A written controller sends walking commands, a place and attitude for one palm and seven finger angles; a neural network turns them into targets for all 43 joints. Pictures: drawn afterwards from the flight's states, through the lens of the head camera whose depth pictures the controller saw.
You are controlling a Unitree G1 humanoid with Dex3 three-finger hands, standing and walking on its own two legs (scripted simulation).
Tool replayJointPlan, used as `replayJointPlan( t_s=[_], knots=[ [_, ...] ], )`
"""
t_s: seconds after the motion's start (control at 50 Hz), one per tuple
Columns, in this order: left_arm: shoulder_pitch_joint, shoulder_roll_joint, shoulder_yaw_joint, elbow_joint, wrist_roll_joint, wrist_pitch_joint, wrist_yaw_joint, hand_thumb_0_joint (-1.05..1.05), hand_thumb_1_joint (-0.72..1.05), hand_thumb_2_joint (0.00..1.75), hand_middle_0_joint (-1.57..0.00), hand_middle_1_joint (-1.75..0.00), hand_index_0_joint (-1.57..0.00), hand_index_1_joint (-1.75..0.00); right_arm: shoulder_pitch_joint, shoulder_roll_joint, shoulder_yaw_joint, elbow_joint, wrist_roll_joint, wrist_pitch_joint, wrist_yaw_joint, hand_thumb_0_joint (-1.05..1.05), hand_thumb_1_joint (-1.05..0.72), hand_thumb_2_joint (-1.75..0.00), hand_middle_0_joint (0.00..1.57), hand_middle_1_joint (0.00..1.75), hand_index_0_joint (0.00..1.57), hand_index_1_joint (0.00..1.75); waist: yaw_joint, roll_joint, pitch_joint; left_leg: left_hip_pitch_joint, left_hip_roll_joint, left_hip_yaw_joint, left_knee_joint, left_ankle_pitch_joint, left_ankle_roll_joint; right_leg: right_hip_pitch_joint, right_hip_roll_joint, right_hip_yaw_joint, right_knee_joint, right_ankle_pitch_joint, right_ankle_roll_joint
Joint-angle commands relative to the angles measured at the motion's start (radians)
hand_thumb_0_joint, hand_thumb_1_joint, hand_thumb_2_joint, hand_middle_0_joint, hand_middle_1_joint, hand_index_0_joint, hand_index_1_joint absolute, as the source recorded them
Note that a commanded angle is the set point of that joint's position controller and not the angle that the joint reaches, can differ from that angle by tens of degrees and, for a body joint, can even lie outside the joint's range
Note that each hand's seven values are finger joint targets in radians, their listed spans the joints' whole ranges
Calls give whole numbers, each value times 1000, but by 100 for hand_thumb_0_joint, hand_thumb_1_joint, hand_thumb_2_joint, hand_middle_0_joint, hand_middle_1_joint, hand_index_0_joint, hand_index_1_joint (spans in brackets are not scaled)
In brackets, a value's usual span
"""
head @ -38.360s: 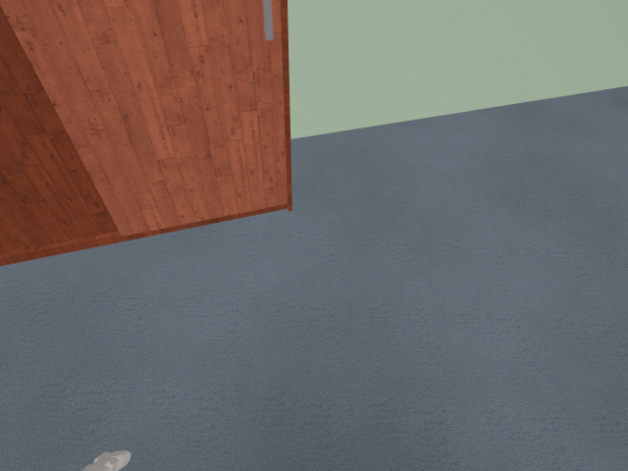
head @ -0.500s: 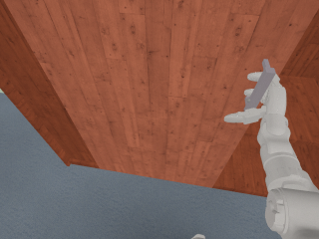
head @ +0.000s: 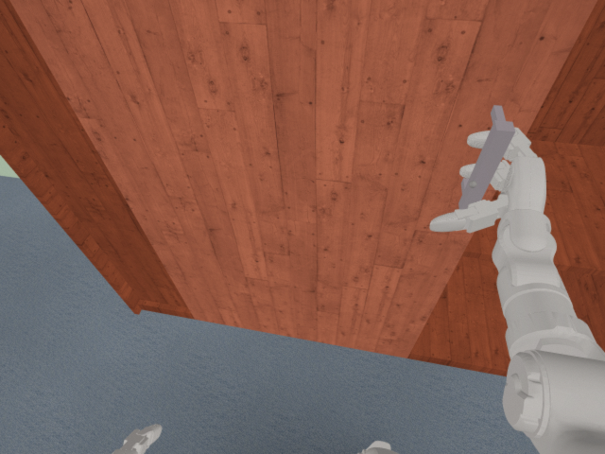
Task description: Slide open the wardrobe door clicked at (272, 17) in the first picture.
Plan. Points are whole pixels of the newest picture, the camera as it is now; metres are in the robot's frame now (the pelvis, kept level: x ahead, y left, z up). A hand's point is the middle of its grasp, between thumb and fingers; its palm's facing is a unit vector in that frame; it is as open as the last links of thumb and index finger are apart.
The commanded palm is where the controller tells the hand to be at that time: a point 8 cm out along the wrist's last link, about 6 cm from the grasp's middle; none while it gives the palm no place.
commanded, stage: slip the hand off the handle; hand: right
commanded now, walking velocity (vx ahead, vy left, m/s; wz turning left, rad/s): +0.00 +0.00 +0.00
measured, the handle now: (481, 162) +0.50 -0.18 +0.13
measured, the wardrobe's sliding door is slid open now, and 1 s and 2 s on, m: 0.46 0.46 0.46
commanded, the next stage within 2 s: draw the hand back to the body in 1.08 s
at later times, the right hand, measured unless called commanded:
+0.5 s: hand (492, 192) +0.46 -0.19 +0.12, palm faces +0.21 +0.97 -0.12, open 13.7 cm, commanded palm +0.40 -0.26 +0.12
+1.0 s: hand (527, 255) +0.36 -0.21 +0.11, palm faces +0.23 +0.96 -0.13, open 14.7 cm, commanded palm +0.32 -0.26 +0.12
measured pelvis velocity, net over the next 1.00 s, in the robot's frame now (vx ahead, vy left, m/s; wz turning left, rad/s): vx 0.04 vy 0.00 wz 0.00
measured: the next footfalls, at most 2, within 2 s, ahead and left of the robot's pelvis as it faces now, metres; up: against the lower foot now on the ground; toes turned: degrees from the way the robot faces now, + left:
none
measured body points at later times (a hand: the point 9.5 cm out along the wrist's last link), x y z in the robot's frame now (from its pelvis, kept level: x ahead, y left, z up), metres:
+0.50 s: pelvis +0.01 +0.00 +0.00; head +0.04 -0.01 +0.45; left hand +0.06 +0.27 -0.10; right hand +0.44 -0.24 +0.13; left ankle -0.01 +0.12 -0.70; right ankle +0.11 -0.09 -0.70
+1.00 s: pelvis +0.04 +0.00 +0.01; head +0.04 +0.00 +0.46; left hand +0.22 +0.24 -0.06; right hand +0.34 -0.27 +0.12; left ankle +0.00 +0.12 -0.70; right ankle +0.11 -0.09 -0.70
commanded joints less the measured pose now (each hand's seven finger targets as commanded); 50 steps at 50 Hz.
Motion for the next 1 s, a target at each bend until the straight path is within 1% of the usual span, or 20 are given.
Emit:
replayJointPlan(
  t_s=[0.0, 0.16, 0.22, 0.32, 0.34, 0.38, 0.4, 0.42, 0.46, 0.52, 0.54, 0.62, 0.64, 0.66, 0.7, 0.74, 0.8, 0.82, 0.9, 0.98],
  knots=[
    [45, 164, 52, -104, -9, -17, 18, 0, 90, 90, -20, -30, -20, -30, -436, -371, -116, -163, 25, 6, -71, 0, 55, -20, 25, 115, 25, 115, -9, 32, -197, -131, 8, -27, -196, -48, -7, 288, 6, 72, -121, -243, -2],
    [31, 160, 44, -122, -14, 8, 44, 0, 90, 90, -20, -30, -20, -30, -353, -440, -159, -186, 43, 29, -59, 0, 55, -20, 25, 115, 25, 115, -48, 23, -219, -73, 10, -34, -201, -36, -4, 269, 4, 57, -117, -206, 0],
    [27, 155, 41, -125, -15, 11, 52, 0, 90, 90, -20, -30, -20, -30, -348, -427, -154, -211, 58, 27, -55, 0, 55, -20, 25, 115, 25, 115, -45, 35, -200, -66, 8, -35, -208, -29, -4, 265, 5, 56, -113, -195, -3],
    [24, 157, 43, -124, -16, 16, 60, 0, 90, 90, -20, -30, -20, -30, -313, -463, -183, -242, 68, 27, -55, 0, 55, -20, 25, 115, 25, 115, -59, 51, -212, -34, 9, -39, -213, -17, -6, 260, 5, 44, -109, -161, -4],
    [20, 158, 43, -125, -19, 18, 61, 0, 90, 90, -20, -30, -20, -30, -299, -459, -176, -249, 65, 30, -53, 0, 55, -20, 25, 115, 25, 115, -62, 14, -225, -36, 10, -42, -212, -13, -6, 272, 5, 38, -112, -155, -1],
    [21, 154, 45, -133, -20, 17, 58, 0, 90, 90, -20, -30, -20, -30, -218, -425, -174, -257, 76, 35, -47, 0, 55, -20, 25, 115, 25, 115, -77, 30, -221, -30, 6, -31, -210, -6, -3, 283, 3, 39, -122, -148, 1],
    [15, 152, 45, -138, -21, 16, 56, 0, 90, 90, -20, -30, -20, -30, -203, -415, -169, -288, 79, 33, -45, 0, 55, -20, 25, 115, 25, 115, -80, 5, -214, -28, 5, -34, -211, 8, -1, 292, 4, 35, -123, -132, 1],
    [19, 152, 50, -147, -18, 16, 55, 0, 90, 90, -20, -30, -20, -30, -160, -412, -181, -331, 84, 26, -43, 0, 55, -20, 25, 115, 25, 115, -89, 28, -247, -4, 1, -30, -207, 37, 1, 309, 4, 36, -117, -99, -3],
    [16, 149, 56, -156, -22, 9, 50, 0, 90, 90, -20, -30, -20, -30, -101, -395, -174, -419, 84, 17, -30, 0, 55, -20, 25, 115, 25, 115, -95, -27, -283, 7, -3, -30, -199, 79, 3, 349, 2, 34, -122, -56, 1],
    [16, 150, 65, -155, -24, -11, 40, 0, 90, 90, -20, -30, -20, -30, -70, -301, -95, -545, 99, -16, 18, 0, 55, -20, 25, 115, 25, 115, -56, -34, -278, -17, -17, -26, -206, 126, 5, 416, -2, 46, -113, -8, -4],
    [13, 155, 71, -144, -27, -20, 38, 0, 90, 90, -20, -30, -20, -30, -70, -298, -96, -583, 115, -26, 32, 0, 55, -20, 25, 115, 25, 115, -52, -36, -282, -32, -21, -25, -210, 133, 3, 445, -5, 52, -113, 1, -3],
    [-10, 150, 76, -128, -39, -58, 42, 0, 90, 90, -20, -30, -20, -30, -61, -156, 39, -708, 162, -31, 89, 0, 55, -20, 25, 115, 25, 115, -18, -90, -264, -80, -25, -13, -218, 132, 5, 533, -8, 75, -115, -9, 0],
    [-10, 159, 81, -113, -38, -66, 43, 0, 90, 90, -20, -30, -20, -30, -37, -182, 17, -726, 163, -26, 88, 0, 55, -20, 25, 115, 25, 115, -30, -96, -288, -85, -22, -8, -215, 134, 7, 563, -12, 94, -124, -5, 5],
    [-18, 155, 78, -110, -38, -72, 43, 0, 90, 90, -20, -30, -20, -30, 9, -156, 38, -726, 165, -15, 86, 0, 55, -20, 25, 115, 25, 115, -36, -109, -271, -87, -22, -3, -213, 134, 9, 567, -10, 98, -128, -5, 8],
    [-31, 157, 75, -105, -38, -82, 43, 0, 90, 90, -20, -30, -20, -30, 59, -160, 29, -737, 165, 3, 80, 0, 55, -20, 25, 115, 25, 115, -43, -75, -241, -81, -18, 5, -213, 134, 9, 553, -10, 109, -141, -18, 10],
    [-50, 157, 71, -118, -37, -91, 41, 0, 90, 90, -20, -30, -20, -30, 124, -181, 1, -803, 164, 12, 66, 0, 55, -20, 25, 115, 25, 115, -72, -81, -269, -43, -13, 5, -208, 168, 11, 555, -2, 101, -138, 33, 9],
    [-86, 145, 61, -135, -36, -94, 36, 0, 90, 90, -20, -30, -20, -30, 221, -174, -11, -831, 163, 36, 48, 0, 55, -20, 25, 115, 25, 115, -91, -46, -224, -13, -12, 6, -214, 168, 11, 521, 2, 91, -147, 32, 9],
    [-89, 148, 60, -141, -34, -93, 38, 0, 90, 90, -20, -30, -20, -30, 253, -208, -43, -848, 162, 39, 41, 0, 55, -20, 25, 115, 25, 115, -97, -20, -218, 7, -12, 3, -218, 182, 9, 502, 4, 84, -141, 42, 3],
    [-130, 125, 55, -177, -34, -98, 32, 0, 90, 90, -20, -30, -20, -30, 396, -174, -45, -971, 167, 46, 44, 0, 55, -20, 25, 115, 25, 115, -129, -66, -255, 58, -12, 4, -205, 253, 14, 534, 5, 66, -142, 134, 12],
    [-151, 120, 47, -196, -36, -98, 32, 0, 90, 90, -20, -30, -20, -30, 509, -137, -18, -1031, 182, 79, 67, 0, 55, -20, 25, 115, 25, 115, -122, -31, -200, 61, -10, 4, -217, 281, 8, 519, 5, 62, -146, 143, 8]
  ],
)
